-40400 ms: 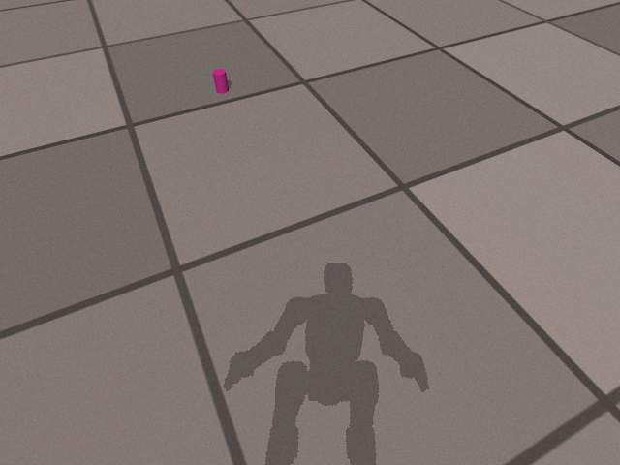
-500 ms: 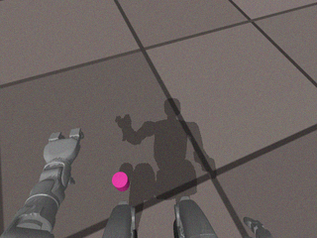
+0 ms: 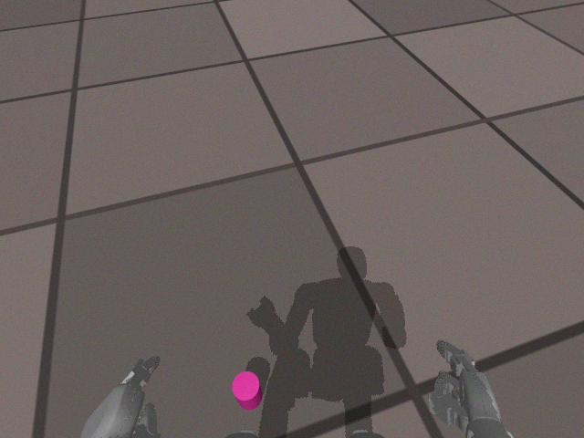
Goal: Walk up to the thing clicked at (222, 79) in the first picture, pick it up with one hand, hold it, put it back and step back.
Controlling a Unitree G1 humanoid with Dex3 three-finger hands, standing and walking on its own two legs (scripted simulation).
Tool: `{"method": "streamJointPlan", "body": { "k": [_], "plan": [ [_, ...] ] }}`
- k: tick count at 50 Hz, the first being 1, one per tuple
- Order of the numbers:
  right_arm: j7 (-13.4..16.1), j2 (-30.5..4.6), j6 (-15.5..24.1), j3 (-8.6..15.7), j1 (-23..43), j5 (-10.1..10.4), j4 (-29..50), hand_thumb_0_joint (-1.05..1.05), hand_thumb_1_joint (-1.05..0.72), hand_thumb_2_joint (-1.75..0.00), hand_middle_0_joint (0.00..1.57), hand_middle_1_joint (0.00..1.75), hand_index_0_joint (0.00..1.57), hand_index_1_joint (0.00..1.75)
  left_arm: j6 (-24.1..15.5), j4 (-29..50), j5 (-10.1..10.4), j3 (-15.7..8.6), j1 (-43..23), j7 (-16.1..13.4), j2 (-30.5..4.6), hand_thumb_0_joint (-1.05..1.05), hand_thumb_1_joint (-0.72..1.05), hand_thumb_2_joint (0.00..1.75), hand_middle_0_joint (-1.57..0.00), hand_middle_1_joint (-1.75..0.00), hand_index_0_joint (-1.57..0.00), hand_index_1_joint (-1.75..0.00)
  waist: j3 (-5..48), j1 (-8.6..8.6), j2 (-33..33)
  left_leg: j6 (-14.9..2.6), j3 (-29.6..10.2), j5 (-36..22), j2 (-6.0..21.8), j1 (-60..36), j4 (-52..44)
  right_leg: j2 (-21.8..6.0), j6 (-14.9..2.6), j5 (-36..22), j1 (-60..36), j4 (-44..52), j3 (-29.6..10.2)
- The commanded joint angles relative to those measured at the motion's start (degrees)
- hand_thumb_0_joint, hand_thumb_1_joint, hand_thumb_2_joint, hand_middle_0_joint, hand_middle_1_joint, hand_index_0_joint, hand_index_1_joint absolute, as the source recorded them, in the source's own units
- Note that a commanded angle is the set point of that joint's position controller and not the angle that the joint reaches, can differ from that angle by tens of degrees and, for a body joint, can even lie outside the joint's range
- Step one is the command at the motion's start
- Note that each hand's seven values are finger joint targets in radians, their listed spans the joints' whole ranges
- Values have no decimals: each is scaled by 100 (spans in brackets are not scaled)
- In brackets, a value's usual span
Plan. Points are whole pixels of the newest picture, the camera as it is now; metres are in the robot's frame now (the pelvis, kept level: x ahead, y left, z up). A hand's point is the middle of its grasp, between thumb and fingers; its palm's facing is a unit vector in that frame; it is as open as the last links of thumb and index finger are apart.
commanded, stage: stand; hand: left
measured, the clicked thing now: (247, 391) +0.34 +0.14 -0.66
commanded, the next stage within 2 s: none
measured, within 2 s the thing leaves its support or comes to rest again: neither
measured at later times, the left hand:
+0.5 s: hand (170, 418) +0.17 +0.17 -0.05, palm faces +0.03 -0.97 -0.23, open 7.4 cm
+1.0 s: hand (162, 423) +0.16 +0.18 -0.05, palm faces +0.05 -0.98 -0.20, open 7.4 cm
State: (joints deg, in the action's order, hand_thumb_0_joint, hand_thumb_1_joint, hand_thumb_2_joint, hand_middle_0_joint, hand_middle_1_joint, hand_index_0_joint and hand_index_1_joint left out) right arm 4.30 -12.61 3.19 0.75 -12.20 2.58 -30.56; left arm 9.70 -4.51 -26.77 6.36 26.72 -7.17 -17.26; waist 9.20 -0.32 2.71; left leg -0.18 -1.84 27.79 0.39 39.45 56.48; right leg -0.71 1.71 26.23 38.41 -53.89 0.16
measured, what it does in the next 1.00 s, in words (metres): stands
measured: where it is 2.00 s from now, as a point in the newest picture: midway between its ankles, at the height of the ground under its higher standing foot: outside the picture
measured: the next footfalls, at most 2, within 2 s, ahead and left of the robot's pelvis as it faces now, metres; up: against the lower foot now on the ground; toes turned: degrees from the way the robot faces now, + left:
none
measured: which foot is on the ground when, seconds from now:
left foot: down 0.00-1.00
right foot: down 0.00-1.00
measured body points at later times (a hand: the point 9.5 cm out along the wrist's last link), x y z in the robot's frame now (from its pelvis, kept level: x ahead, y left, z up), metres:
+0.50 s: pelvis +0.00 -0.01 -0.01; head +0.02 -0.01 +0.44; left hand +0.16 +0.22 -0.03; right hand +0.15 -0.25 -0.08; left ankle +0.00 +0.12 -0.68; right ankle +0.01 -0.14 -0.68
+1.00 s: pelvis +0.00 +0.00 +0.00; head +0.02 +0.00 +0.45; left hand +0.15 +0.23 -0.03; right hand +0.17 -0.24 -0.06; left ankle +0.00 +0.12 -0.68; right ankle +0.01 -0.14 -0.68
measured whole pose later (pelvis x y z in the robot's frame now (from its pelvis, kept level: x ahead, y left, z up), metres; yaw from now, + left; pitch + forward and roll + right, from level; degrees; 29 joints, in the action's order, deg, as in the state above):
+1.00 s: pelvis +0.00 +0.00 +0.00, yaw +0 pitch +10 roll -3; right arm 10.1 -12.3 13.3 -1.3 -16.4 0.7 -29.5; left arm 26.5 8.5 3.1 -1.8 29.2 -0.8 -13.0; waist 9.6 -1.9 2.7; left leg 0.2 -3.4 29.2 1.1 40.2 59.1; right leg 0.1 1.5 27.0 38.1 -54.8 1.6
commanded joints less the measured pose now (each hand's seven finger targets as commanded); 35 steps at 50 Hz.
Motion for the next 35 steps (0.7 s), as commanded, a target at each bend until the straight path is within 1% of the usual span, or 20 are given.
{"method": "streamJointPlan", "body": {
  "k": [1, 2, 3, 5, 6, 8, 10, 11, 12, 14, 17, 20, 22, 23, 24, 25, 26, 28, 29, 35],
  "plan": [
    [114, -731, 564, 276, 164, -24, 865, 0, -90, -90, 20, 30, 20, 30, -106, 1600, 437, -473, -243, 42, -583, 0, 90, 90, -20, -30, -20, -30, 344, -229, -41, -51, 83, -1046, -116, -646, -923, 246, -214, -887, -185, 844, 180],
    [124, -721, 615, 266, 147, -38, 883, 0, -90, -90, 20, 30, 20, 30, -64, 1569, 513, -523, -88, 76, -542, 0, 90, 90, -20, -30, -20, -30, 385, -227, -97, -61, 67, -1124, -120, -639, -874, 242, -222, -958, -207, 827, 185],
    [126, -735, 670, 264, 131, -53, 897, 0, -90, -90, 20, 30, 20, 30, -41, 1644, 631, -516, -126, 105, -513, 0, 90, 90, -20, -30, -20, -30, 393, -262, -97, -61, 81, -1211, -124, -634, -827, 236, -221, -1036, -216, 792, 180],
    [139, -734, 758, 266, 109, -95, 898, 0, -90, -90, 20, 30, 20, 30, 17, 1616, 867, -668, -164, 158, -510, 0, 90, 90, -20, -30, -20, -30, 391, -275, -52, -54, 62, -1248, -116, -576, -771, 224, -229, -1060, -198, 740, 189],
    [141, -734, 804, 264, 127, -101, 925, 0, -90, -90, 20, 30, 20, 30, 41, 1631, 1012, -662, -165, 196, -448, 0, 90, 90, -20, -30, -20, -30, 338, -257, -71, -48, 43, -1209, -101, -572, -792, 219, -220, -1023, -213, 727, 204],
    [154, -721, 875, 262, 99, -125, 1005, 0, -90, -90, 20, 30, 20, 30, 120, 1730, 1277, -799, -1, 254, -408, 0, 90, 90, -20, -30, -20, -30, 512, -219, -76, -64, 68, -1229, -121, -562, -728, 218, -216, -1049, -269, 716, 199],
    [173, -708, 938, 246, 90, -157, 1048, 0, -90, -90, 20, 30, 20, 30, 257, 1869, 1588, -828, 179, 320, -343, 0, 90, 90, -20, -30, -20, -30, 648, -199, -27, -58, 75, -1333, -125, -569, -691, 208, -215, -1145, -375, 703, 200],
    [177, -729, 970, 239, 86, -157, 1070, 0, -90, -90, 20, 30, 20, 30, 328, 1975, 1763, -862, 205, 347, -326, 0, 90, 90, -20, -30, -20, -30, 639, -157, -22, -39, 58, -1409, -111, -572, -732, 206, -215, -1181, -411, 669, 215],
    [196, -714, 985, 225, 72, -165, 1062, 0, -90, -90, 20, 30, 20, 30, 421, 1944, 1899, -919, 305, 374, -315, 0, 90, 90, -20, -30, -20, -30, 661, -157, 7, -35, 66, -1479, -115, -579, -691, 204, -225, -1251, -415, 664, 209],
    [239, -716, 1014, 196, 61, -167, 1118, 0, -90, -90, 20, 30, 20, 30, 567, 2028, 2161, -921, 206, 423, -280, 0, 90, 90, -20, -30, -20, -30, 611, -171, -125, -48, 43, -1450, -103, -505, -686, 212, -199, -1234, -419, 683, 235],
    [318, -714, 1032, 150, -13, -154, 1193, 0, -90, -90, 20, 30, 20, 30, 813, 2081, 2461, -1008, 182, 477, -201, 0, 90, 90, -20, -30, -20, -30, 510, -175, -148, -64, 30, -1285, -90, -427, -706, 213, -193, -1113, -360, 734, 254],
    [404, -690, 1064, 109, -42, -154, 1223, 0, -90, -90, 20, 30, 20, 30, 1050, 2206, 2731, -1150, 203, 517, -159, 0, 90, 90, -20, -30, -20, -30, 554, -166, -181, -82, 27, -1161, -81, -373, -664, 217, -182, -1014, -390, 795, 258],
    [453, -695, 1100, 91, -71, -147, 1220, 0, -90, -90, 20, 30, 20, 30, 1159, 2231, 2855, -1174, 216, 529, -85, 0, 90, 90, -20, -30, -20, -30, 520, -144, -221, -83, 28, -1135, -76, -339, -663, 209, -184, -987, -373, 772, 271],
    [479, -711, 1114, 105, -101, -151, 1221, 0, -90, -90, 20, 30, 20, 30, 1198, 2292, 2894, -1191, 243, 538, -94, 0, 90, 90, -20, -30, -20, -30, 601, -167, -123, -73, 21, -1206, -72, -350, -649, 203, -200, -1042, -378, 738, 269],
    [502, -709, 1123, 106, -108, -149, 1241, 0, -90, -90, 20, 30, 20, 30, 1239, 2312, 2932, -1242, 238, 540, -126, 0, 90, 90, -20, -30, -20, -30, 581, -145, -135, -76, 24, -1237, -68, -347, -640, 211, -187, -1082, -368, 751, 274],
    [521, -704, 1139, 105, -123, -153, 1214, 0, -90, -90, 20, 30, 20, 30, 1269, 2324, 2964, -1217, 237, 548, -89, 0, 90, 90, -20, -30, -20, -30, 648, -182, -170, -71, 6, -1289, -58, -352, -613, 203, -196, -1119, -381, 718, 284],
    [539, -702, 1156, 98, -145, -147, 1233, 0, -90, -90, 20, 30, 20, 30, 1301, 2350, 2980, -1220, 217, 552, -87, 0, 90, 90, -20, -30, -20, -30, 585, -169, -174, -77, 11, -1269, -64, -345, -610, 202, -184, -1123, -360, 729, 286],
    [558, -717, 1180, 109, -176, -156, 1185, 0, -90, -90, 20, 30, 20, 30, 1348, 2311, 3004, -1195, 239, 576, -65, 0, 90, 90, -20, -30, -20, -30, 552, -168, -129, -58, 2, -1314, -55, -338, -637, 204, -205, -1118, -319, 699, 293],
    [572, -721, 1187, 106, -166, -155, 1190, 0, -90, -90, 20, 30, 20, 30, 1371, 2351, 2993, -1218, 195, 574, -108, 0, 90, 90, -20, -30, -20, -30, 478, -128, -67, -50, -20, -1251, -39, -325, -673, 210, -201, -1050, -285, 706, 311],
    [601, -695, 1252, 113, -156, -172, 1124, 0, -90, -90, 20, 30, 20, 30, 1417, 2380, 2957, -1210, 170, 596, -106, 0, 90, 90, -20, -30, -20, -30, 422, -168, -57, -64, -20, -1072, -37, -371, -681, 210, -182, -912, -255, 777, 315]
  ]
}}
